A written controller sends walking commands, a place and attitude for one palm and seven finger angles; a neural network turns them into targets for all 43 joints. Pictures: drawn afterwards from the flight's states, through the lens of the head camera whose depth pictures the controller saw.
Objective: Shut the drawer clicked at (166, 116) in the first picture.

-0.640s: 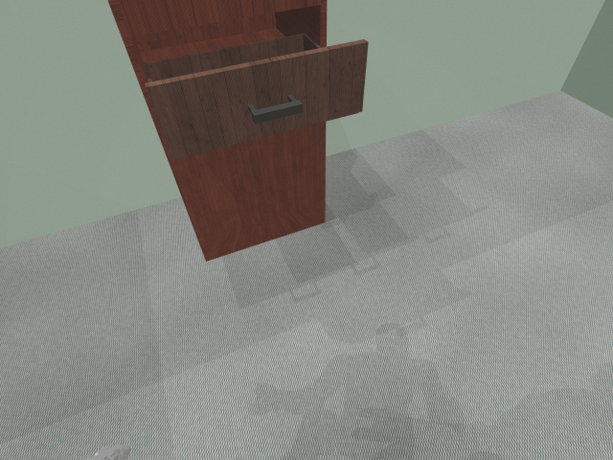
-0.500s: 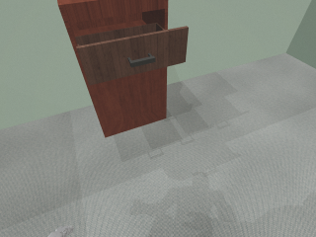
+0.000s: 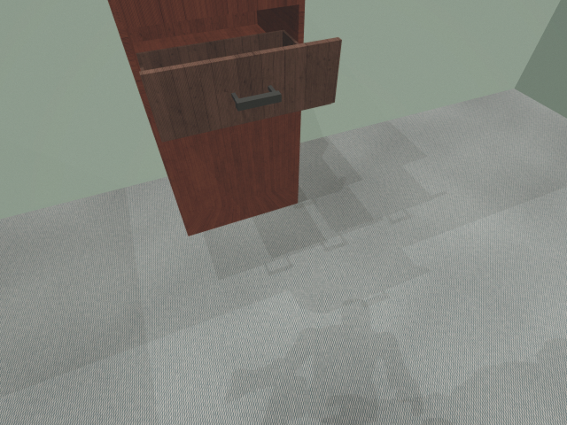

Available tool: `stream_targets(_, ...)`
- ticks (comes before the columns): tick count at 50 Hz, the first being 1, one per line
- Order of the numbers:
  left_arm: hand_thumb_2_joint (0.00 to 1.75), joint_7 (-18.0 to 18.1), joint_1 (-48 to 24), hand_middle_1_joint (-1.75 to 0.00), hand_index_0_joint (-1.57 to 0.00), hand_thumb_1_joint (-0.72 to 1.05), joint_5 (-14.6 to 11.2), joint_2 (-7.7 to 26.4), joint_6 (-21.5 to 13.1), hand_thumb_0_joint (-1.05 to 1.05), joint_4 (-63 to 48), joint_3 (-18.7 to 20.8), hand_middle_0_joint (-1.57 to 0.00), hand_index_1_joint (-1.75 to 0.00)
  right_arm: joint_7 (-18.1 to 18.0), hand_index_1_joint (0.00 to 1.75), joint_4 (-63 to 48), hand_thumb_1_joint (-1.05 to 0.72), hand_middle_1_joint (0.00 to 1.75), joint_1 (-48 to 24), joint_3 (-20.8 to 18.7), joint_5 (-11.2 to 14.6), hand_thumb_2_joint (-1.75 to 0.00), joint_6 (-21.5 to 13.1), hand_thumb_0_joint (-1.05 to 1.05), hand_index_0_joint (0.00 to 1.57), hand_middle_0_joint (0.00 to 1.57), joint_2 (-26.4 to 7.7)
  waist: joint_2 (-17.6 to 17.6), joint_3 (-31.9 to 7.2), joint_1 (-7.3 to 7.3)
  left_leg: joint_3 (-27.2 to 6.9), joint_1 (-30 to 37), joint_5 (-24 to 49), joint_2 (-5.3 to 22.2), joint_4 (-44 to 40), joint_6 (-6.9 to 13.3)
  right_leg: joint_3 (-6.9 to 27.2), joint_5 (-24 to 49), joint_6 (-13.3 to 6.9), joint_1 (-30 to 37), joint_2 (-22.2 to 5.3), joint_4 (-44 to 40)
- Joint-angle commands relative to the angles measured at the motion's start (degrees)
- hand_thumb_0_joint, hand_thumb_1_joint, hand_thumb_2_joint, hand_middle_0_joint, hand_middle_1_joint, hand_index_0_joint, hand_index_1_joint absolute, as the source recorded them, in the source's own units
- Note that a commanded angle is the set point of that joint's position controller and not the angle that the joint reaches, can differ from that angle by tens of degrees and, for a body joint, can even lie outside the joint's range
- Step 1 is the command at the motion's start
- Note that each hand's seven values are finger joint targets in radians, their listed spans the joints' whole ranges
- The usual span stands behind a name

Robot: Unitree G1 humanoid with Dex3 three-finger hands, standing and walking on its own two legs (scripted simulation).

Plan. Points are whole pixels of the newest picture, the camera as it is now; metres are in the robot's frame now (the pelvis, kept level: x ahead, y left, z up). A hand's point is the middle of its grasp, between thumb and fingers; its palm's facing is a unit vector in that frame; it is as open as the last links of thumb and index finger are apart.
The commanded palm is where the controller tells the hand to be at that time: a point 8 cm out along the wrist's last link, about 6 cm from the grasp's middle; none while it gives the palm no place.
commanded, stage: stand and wait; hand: left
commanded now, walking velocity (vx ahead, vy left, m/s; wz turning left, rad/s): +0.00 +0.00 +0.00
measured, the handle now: (255, 96) +0.85 +0.13 +0.03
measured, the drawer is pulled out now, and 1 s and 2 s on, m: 0.29 0.29 0.29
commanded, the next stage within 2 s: look at it before walking up in 0.18 s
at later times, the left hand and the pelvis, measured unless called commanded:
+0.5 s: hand out of the picture +0.07 +0.25 -0.16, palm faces -0.03 -0.95 -0.32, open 7.4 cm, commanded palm none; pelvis +0.00 +0.01 +0.00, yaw +0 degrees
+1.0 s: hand out of the picture +0.06 +0.25 -0.16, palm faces -0.03 -0.94 -0.33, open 7.4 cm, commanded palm none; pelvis +0.00 +0.01 +0.00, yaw -1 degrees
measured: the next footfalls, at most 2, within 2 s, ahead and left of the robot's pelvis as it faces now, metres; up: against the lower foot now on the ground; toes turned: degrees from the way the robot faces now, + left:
left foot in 1.94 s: +0.23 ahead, +0.07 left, +0.00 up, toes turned -28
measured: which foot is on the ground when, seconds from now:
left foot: down 0.00-1.00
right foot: down 0.00-1.00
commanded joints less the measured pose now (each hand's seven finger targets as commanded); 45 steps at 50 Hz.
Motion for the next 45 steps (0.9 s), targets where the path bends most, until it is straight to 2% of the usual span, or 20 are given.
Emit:
stream_targets(1, 0.9, 0.6, -3.1, -0.3, -0.2, 0.9, -0.3, 11.6, -1.5, 0.0, -3.6, 2.4, -0.2, -0.3, -0.9, 0.3, -3.4, -0.9, 0.3, -2.8, -2.1, 0.4, -0.9, -1.7, 0.0, 0.2, 0.2, -10.4, -2.1, -2.6, -0.03, -4.3, 0.2, 5.1, 5.3, -3.1, 2.6, 6.7, 2.6, -0.9, -0.6, -7.1, -5.7)
stream_targets(4, 0.9, 0.6, -3.1, -0.3, -0.2, 0.9, -0.3, 11.5, -1.4, 0.0, -3.5, 2.5, -0.2, -0.3, -0.9, 0.3, -3.1, -0.9, 0.3, -2.5, -2.2, 0.4, -0.9, -1.6, 0.0, 0.2, 0.2, -10.3, -2.0, -1.7, -0.15, -4.5, -0.2, 4.0, 5.2, -3.3, 2.6, 7.0, 0.5, -0.8, -1.3, -7.0, -6.3)
stream_targets(11, 0.9, 0.7, -2.7, -0.3, -0.2, 0.9, -0.3, 11.2, -1.5, 0.0, -3.1, 2.4, -0.2, -0.3, -0.9, 0.3, -2.6, -0.9, 0.3, -2.7, -2.2, 0.4, -0.9, -1.9, 0.0, 0.2, 0.2, -10.2, -0.6, -2.7, -0.01, -4.7, 0.3, 5.5, 5.5, -3.8, 2.7, 6.6, 2.9, -0.7, -0.4, -6.9, -5.9)
stream_targets(22, 0.9, 0.7, -2.7, -0.3, -0.2, 0.9, -0.2, 10.8, -1.4, 0.0, -2.9, 2.3, -0.2, -0.3, -0.8, 0.3, -2.4, -0.9, 0.3, -2.9, -2.1, 0.4, -0.9, -1.9, 0.0, 0.2, 0.2, -10.2, -0.8, -1.1, 0.07, -5.0, -0.2, 4.8, 5.5, -4.8, 2.8, 6.3, 2.2, -0.3, -0.9, -6.9, -6.4)
stream_targets(33, 0.9, 0.7, -2.1, -0.3, -0.2, 0.9, -0.1, 10.8, -1.6, 0.0, -3.0, 2.4, -0.2, -0.3, -0.9, 0.3, -2.3, -0.9, 0.3, -2.8, -2.2, 0.5, -0.9, -2.0, 0.0, 0.2, 0.2, -10.0, -0.9, -3.3, 0.06, -5.0, 1.4, 7.4, 5.8, -4.5, 2.8, 6.1, 5.2, -0.2, 0.5, -6.9, -6.0)
stream_targets(45, 0.9, 0.8, -2.0, -0.3, -0.2, 0.9, -0.2, 10.8, -1.5, 0.0, -2.5, 2.3, -0.2, -0.3, -0.9, 0.3, -2.0, -0.9, 0.3, -2.9, -2.1, 0.6, -0.9, -2.1, 0.0, 0.2, 0.2, -10.1, -0.7, -2.6, 0.06, -5.1, 1.4, 7.8, 5.8, -5.1, 2.8, 5.8, 5.8, 0.0, 1.0, -7.1, -6.4)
